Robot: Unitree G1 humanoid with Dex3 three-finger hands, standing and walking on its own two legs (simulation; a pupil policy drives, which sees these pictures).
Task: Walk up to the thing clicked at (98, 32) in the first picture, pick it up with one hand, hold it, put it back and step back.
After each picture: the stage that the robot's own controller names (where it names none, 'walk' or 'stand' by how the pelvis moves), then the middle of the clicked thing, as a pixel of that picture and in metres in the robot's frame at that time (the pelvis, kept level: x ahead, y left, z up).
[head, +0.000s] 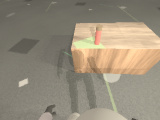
stand; (98, 35) +0.97 -0.04 -0.05
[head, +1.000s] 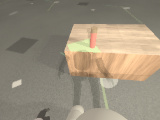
rise first; (93, 38) +0.87 +0.06 -0.03
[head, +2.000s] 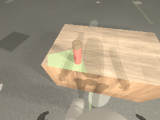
walk; (77, 53) +0.52 +0.20 -0.03
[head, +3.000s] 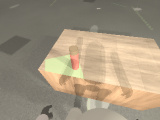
stand; (74, 59) +0.49 +0.18 -0.03
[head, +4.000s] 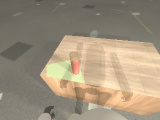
stand; (74, 64) +0.48 +0.18 -0.05
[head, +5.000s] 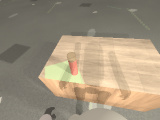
stand; (73, 65) +0.46 +0.19 -0.05
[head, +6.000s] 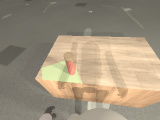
stand; (70, 64) +0.46 +0.22 -0.05
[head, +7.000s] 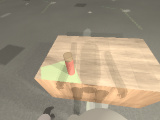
stand; (69, 64) +0.46 +0.21 -0.05
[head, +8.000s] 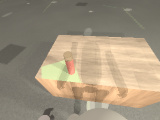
stand; (70, 64) +0.46 +0.22 -0.05
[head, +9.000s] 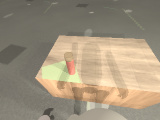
stand; (70, 64) +0.46 +0.21 -0.05
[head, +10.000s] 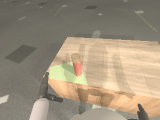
rise first; (77, 65) +0.46 +0.18 -0.05
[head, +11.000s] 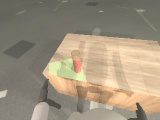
go down; (76, 62) +0.48 +0.18 -0.05
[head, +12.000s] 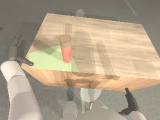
go down; (66, 51) +0.50 +0.17 +0.00
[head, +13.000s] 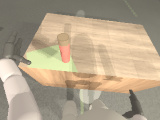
go down; (64, 50) +0.50 +0.17 +0.02
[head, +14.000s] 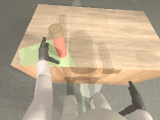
close in; (59, 44) +0.51 +0.18 +0.06
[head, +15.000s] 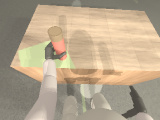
lift; (59, 46) +0.49 +0.18 +0.06
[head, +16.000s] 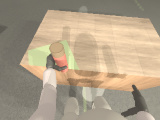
lift; (61, 60) +0.40 +0.19 +0.04
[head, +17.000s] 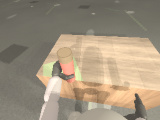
lift; (68, 67) +0.31 +0.15 +0.14
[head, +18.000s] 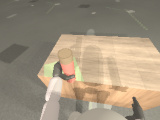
hold; (68, 68) +0.31 +0.16 +0.13
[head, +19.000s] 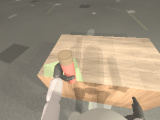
hold; (68, 69) +0.31 +0.16 +0.12
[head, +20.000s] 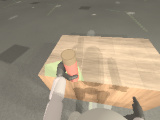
crouch; (71, 68) +0.31 +0.14 +0.14
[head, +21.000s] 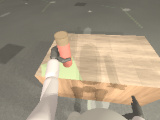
crouch; (65, 52) +0.41 +0.18 +0.17
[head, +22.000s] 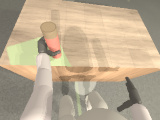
lower; (53, 44) +0.50 +0.18 +0.05
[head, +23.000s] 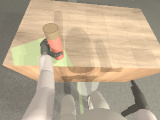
lower; (55, 45) +0.49 +0.18 +0.06
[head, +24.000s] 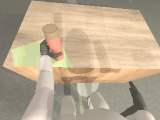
lower; (55, 45) +0.49 +0.18 +0.06
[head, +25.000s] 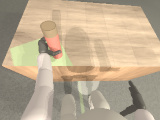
lower; (54, 43) +0.50 +0.18 +0.06
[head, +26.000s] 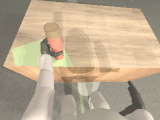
loosen; (56, 44) +0.49 +0.18 +0.06
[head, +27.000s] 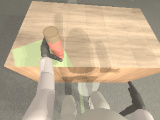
withdraw; (56, 47) +0.48 +0.18 +0.06
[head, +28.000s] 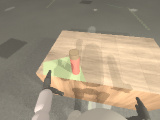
sink last; (75, 63) +0.44 +0.16 +0.00
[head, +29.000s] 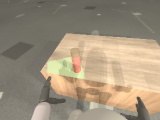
stand; (76, 61) +0.48 +0.17 +0.00
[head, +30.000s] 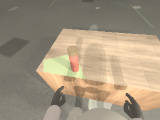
stand; (74, 60) +0.46 +0.17 +0.01
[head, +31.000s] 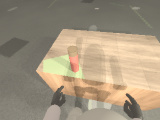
stand; (74, 60) +0.46 +0.17 +0.01
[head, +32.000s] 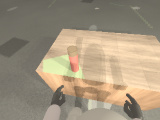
stand; (73, 60) +0.46 +0.17 +0.01
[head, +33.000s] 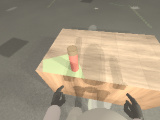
stand; (73, 60) +0.46 +0.17 +0.01
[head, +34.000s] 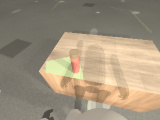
stand; (75, 62) +0.47 +0.18 -0.03
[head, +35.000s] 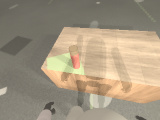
walk; (75, 58) +0.49 +0.18 -0.04
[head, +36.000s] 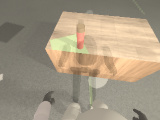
walk; (80, 37) +0.68 +0.15 -0.03
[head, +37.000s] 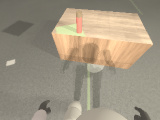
walk; (79, 23) +1.00 +0.23 -0.03
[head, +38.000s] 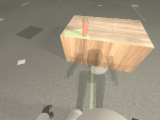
stand; (84, 27) +1.09 +0.17 -0.05
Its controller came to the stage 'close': yes
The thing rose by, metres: 0.20
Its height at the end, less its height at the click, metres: +0.00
